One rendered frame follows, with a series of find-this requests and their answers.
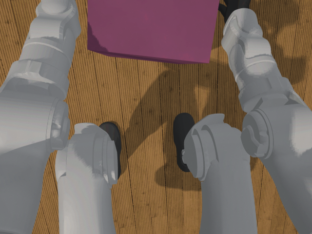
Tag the right robot foot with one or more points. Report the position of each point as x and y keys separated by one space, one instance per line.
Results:
x=183 y=122

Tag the right robot shin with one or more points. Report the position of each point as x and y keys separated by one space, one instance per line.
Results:
x=211 y=119

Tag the left robot upper arm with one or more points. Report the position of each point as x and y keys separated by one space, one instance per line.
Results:
x=31 y=127

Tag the right robot hand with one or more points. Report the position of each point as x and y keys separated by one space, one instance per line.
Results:
x=231 y=6

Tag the robot right forearm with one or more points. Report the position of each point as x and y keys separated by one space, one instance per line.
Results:
x=255 y=70

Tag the robot left forearm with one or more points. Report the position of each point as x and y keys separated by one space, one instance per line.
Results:
x=48 y=51

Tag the carton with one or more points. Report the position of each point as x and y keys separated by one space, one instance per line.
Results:
x=170 y=31

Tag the right robot upper arm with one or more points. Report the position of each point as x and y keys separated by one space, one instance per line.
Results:
x=281 y=137

